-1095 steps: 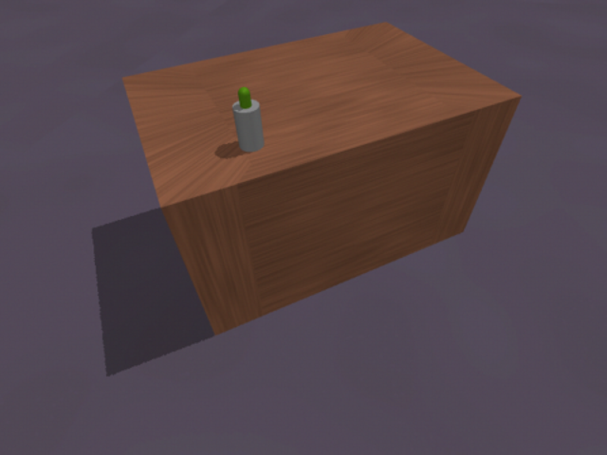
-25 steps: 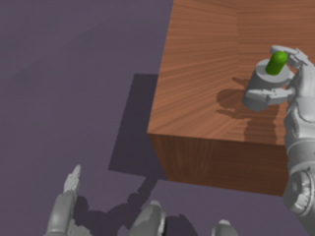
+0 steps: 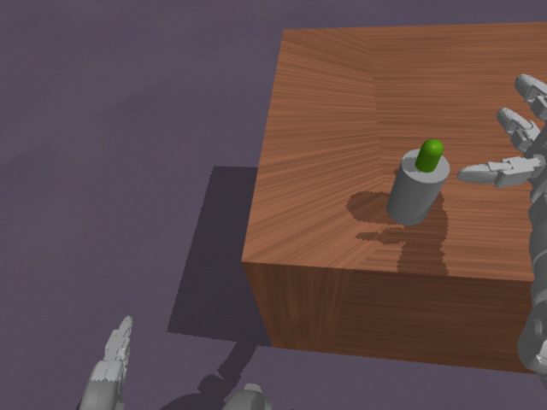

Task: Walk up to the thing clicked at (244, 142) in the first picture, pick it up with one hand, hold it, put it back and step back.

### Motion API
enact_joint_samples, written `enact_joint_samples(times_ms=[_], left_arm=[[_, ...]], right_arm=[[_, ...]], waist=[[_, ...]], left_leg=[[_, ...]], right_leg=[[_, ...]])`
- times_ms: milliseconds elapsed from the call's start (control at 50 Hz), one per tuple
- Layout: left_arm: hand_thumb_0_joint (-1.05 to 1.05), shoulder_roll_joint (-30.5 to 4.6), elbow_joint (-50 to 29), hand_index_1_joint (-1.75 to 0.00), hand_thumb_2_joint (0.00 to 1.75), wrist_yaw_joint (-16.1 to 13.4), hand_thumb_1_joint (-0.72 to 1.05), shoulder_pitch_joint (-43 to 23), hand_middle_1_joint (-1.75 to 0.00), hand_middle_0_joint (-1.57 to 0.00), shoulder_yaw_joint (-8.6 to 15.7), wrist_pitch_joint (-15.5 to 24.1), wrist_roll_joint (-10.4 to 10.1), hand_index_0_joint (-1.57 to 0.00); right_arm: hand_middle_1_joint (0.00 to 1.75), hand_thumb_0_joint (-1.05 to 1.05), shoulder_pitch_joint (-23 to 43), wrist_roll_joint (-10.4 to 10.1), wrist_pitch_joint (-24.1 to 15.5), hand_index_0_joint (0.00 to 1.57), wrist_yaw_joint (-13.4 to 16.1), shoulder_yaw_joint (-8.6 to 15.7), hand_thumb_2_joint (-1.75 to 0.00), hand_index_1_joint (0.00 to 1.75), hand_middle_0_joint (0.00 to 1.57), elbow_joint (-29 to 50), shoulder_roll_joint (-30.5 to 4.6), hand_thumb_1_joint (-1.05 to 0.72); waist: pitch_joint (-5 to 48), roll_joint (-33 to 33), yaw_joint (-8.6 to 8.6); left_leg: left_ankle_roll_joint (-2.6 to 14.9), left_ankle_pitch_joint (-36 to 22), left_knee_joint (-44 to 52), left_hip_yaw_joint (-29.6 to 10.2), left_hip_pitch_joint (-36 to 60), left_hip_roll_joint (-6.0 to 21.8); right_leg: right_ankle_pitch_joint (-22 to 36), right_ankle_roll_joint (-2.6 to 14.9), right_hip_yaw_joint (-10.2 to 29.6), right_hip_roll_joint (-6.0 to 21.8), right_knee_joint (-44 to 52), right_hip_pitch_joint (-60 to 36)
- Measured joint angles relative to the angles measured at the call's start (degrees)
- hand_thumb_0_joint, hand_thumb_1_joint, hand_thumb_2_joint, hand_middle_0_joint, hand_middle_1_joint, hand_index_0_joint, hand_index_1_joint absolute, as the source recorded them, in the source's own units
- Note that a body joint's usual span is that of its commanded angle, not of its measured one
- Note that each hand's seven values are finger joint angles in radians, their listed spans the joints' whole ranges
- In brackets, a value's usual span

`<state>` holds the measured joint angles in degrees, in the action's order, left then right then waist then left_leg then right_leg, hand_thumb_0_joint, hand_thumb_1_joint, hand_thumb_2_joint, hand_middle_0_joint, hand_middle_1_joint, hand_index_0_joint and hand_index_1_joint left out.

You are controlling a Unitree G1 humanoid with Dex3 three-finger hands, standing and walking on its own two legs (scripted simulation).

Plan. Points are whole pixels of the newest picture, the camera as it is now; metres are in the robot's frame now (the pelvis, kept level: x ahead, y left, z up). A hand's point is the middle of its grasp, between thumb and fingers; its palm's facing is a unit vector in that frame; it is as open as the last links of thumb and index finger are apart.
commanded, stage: rise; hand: right
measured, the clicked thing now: (419, 179) +0.50 -0.14 +0.02
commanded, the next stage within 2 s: sink last in 0.06 s
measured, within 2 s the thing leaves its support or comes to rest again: neither
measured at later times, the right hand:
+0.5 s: hand out of the picture +0.38 -0.32 +0.11, palm faces +0.37 +0.87 -0.33, open 17.5 cm
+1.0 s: hand out of the picture +0.17 -0.21 +0.11, palm faces +0.30 +0.90 -0.30, open 17.5 cm
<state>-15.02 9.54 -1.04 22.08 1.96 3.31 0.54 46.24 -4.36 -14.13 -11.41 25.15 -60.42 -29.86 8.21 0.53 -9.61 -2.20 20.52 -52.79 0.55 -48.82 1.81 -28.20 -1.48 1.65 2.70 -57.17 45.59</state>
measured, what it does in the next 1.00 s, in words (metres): stands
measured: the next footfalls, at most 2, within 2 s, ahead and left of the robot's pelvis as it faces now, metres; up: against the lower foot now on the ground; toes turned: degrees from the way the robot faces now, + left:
none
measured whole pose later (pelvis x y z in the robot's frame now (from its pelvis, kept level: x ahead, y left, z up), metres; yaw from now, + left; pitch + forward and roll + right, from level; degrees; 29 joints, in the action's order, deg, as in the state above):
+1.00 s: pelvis +0.01 +0.02 +0.04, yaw -3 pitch +2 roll +0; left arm -12.2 19.4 -3.5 21.3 6.9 2.3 -1.9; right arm -33.6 -4.3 -1.4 1.1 10.2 15.9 -14.0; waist 4.2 2.1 2.9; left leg -1.4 18.0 -40.0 2.3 -23.5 3.3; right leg -22.1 -2.3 2.6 1.4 -39.7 19.3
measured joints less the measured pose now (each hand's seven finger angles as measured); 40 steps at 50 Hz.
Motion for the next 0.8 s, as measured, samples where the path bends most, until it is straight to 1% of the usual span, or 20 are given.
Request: enact_joint_samples(times_ms=[40,80,120,160,220,280,340,400,440,500,580,620,660,720,800], left_arm=[[-0.01,-0.01,0.52,-0.05,0.05,-0.12,-0.53,-0.61,-0.05,-0.06,-0.05,-0.83,-0.43,-0.06],[-0.01,0.19,0.75,-0.05,0.05,0.02,-0.53,-0.74,-0.05,-0.06,-0.07,-1.08,-0.77,-0.06],[-0.01,0.33,1.06,-0.06,0.06,0.32,-0.54,-0.44,-0.06,-0.06,-0.33,-1.32,-1.10,-0.06],[-0.01,0.52,1.37,-0.06,0.06,0.81,-0.54,0.01,-0.06,-0.06,-0.94,-1.91,-1.38,-0.06],[-0.01,0.81,2.79,-0.06,0.06,1.32,-0.53,0.83,-0.06,-0.07,-1.37,-2.65,-1.62,-0.06],[-0.01,0.72,5.19,-0.06,0.06,1.22,-0.53,1.35,-0.06,-0.07,-0.74,-3.43,-1.87,-0.06],[-0.01,0.03,7.45,-0.05,0.06,0.38,-0.53,1.00,-0.06,-0.07,0.21,-3.74,-2.10,-0.06],[-0.01,-0.74,8.44,-0.06,0.07,-0.56,-0.54,0.14,-0.05,-0.06,1.15,-3.20,-2.32,-0.06],[-0.01,-0.93,8.58,-0.06,0.08,-0.79,-0.54,-0.68,-0.05,-0.06,1.50,-2.67,-2.56,-0.05],[-0.01,-0.43,7.79,-0.06,0.08,-0.61,-0.54,-1.26,-0.05,-0.06,1.89,-2.24,-3.14,-0.05],[-0.01,1.13,9.06,-0.06,0.08,0.53,-0.54,-1.32,-0.05,-0.06,2.49,-2.55,-3.89,-0.05],[-0.01,1.94,10.80,-0.05,0.08,1.02,-0.54,-1.20,-0.05,-0.06,2.79,-3.16,-4.05,-0.05],[-0.01,2.52,12.20,-0.06,0.08,1.14,-0.54,-1.07,-0.05,-0.06,3.06,-4.02,-4.03,-0.05],[-0.01,2.74,13.62,-0.06,0.08,0.46,-0.54,-1.19,-0.05,-0.06,4.38,-4.67,-3.62,-0.05],[-0.01,1.41,12.64,-0.06,0.08,-1.92,-0.54,-1.16,-0.05,-0.07,6.39,-4.61,-3.13,-0.05]], right_arm=[[0.23,-0.01,-0.66,2.17,1.82,0.25,0.44,-1.60,-0.20,0.23,0.25,-0.07,-0.27,0.40],[0.19,-0.01,-1.64,3.11,4.03,0.21,1.69,-3.74,-0.16,0.19,0.21,-0.10,-0.14,0.44],[0.16,-0.01,-3.36,4.05,6.05,0.17,2.69,-4.95,-0.13,0.16,0.17,1.23,0.32,0.47],[0.13,-0.01,-5.45,5.11,7.40,0.15,3.82,-4.72,-0.10,0.13,0.14,2.71,0.15,0.49],[0.10,-0.01,-8.11,6.00,9.19,0.12,6.01,-3.42,-0.07,0.10,0.11,4.05,-1.60,0.51],[0.08,-0.01,-9.90,6.09,10.29,0.10,8.58,-2.32,-0.06,0.08,0.09,4.85,-3.86,0.52],[0.07,-0.01,-11.97,5.62,10.94,0.08,10.89,-2.98,-0.06,0.07,0.08,6.15,-4.88,0.54],[0.06,-0.01,-15.03,5.02,11.25,0.07,12.36,-4.83,-0.06,0.06,0.07,9.71,-3.52,0.55],[0.06,-0.01,-18.48,4.57,10.80,0.06,12.49,-5.87,-0.05,0.06,0.07,12.69,-1.89,0.56],[0.06,-0.01,-27.26,3.26,11.55,0.06,11.99,-7.18,-0.05,0.06,0.06,20.82,1.11,0.57],[0.06,-0.01,-42.34,1.39,13.12,0.06,10.74,-8.86,-0.05,0.06,0.06,36.71,6.14,0.57],[0.06,-0.01,-49.52,0.57,14.37,0.06,10.40,-10.25,-0.05,0.06,0.06,45.52,8.66,0.56],[0.06,-0.01,-55.86,0.03,14.76,0.06,10.38,-11.25,-0.05,0.06,0.07,53.47,10.72,0.56],[0.06,-0.01,-63.47,-0.40,15.36,0.07,11.20,-11.65,-0.05,0.06,0.07,62.41,11.86,0.56],[0.06,-0.01,-70.40,-0.65,15.06,0.07,13.27,-10.43,-0.05,0.06,0.07,69.13,11.65,0.56]], waist=[[-0.42,-0.18,0.89],[-0.84,-0.29,1.90],[-1.23,-0.33,2.83],[-1.61,-0.52,3.53],[-2.37,-0.80,4.25],[-3.11,-0.94,5.26],[-3.13,-0.71,6.55],[-2.54,-0.32,7.96],[-1.70,-0.04,8.53],[-0.54,0.43,8.93],[-0.18,1.02,9.34],[-0.90,1.21,9.88],[-2.16,1.42,10.49],[-4.03,1.86,11.10],[-5.22,2.56,11.69]], left_leg=[[-0.04,-0.45,1.32,-0.25,1.91,-0.01],[-0.05,-1.03,2.93,-0.40,3.93,0.08],[-0.07,-1.60,4.52,-0.43,5.72,0.18],[-0.06,-2.12,6.00,-0.54,7.34,0.18],[0.07,-2.73,7.92,-0.45,9.57,0.15],[0.18,-3.19,9.54,-0.17,11.54,0.14],[0.18,-3.48,10.95,0.11,13.28,0.23],[0.14,-3.56,12.22,0.36,15.38,0.35],[0.11,-3.50,12.98,0.40,16.90,0.41],[0.08,-3.28,13.92,0.24,19.18,0.44],[0.14,-3.08,15.06,0.33,22.06,0.38],[0.20,-3.07,15.45,0.53,23.18,0.35],[0.25,-3.11,15.68,0.71,24.11,0.35],[0.29,-3.16,15.66,0.98,25.01,0.52],[0.37,-3.12,15.20,1.22,25.57,0.82]], right_leg=[[0.48,0.07,-0.34,0.00,1.47,-2.07],[1.17,0.13,-0.58,-0.10,3.29,-4.19],[1.86,0.19,-0.69,-0.21,5.05,-6.02],[2.49,0.19,-0.88,-0.22,6.75,-7.78],[3.29,0.03,-0.91,-0.18,8.91,-10.07],[3.87,-0.08,-0.72,-0.15,10.56,-11.94],[4.24,-0.08,-0.51,-0.22,11.90,-13.50],[4.40,-0.08,-0.34,-0.32,13.11,-15.44],[4.44,-0.07,-0.36,-0.37,14.01,-16.99],[4.46,-0.05,-0.61,-0.39,15.45,-19.57],[4.51,-0.11,-0.64,-0.30,17.03,-22.63],[4.57,-0.17,-0.47,-0.25,17.46,-23.69],[4.70,-0.20,-0.31,-0.24,17.74,-24.58],[5.02,-0.26,-0.03,-0.39,18.01,-25.46],[5.43,-0.34,0.26,-0.67,18.09,-26.11]])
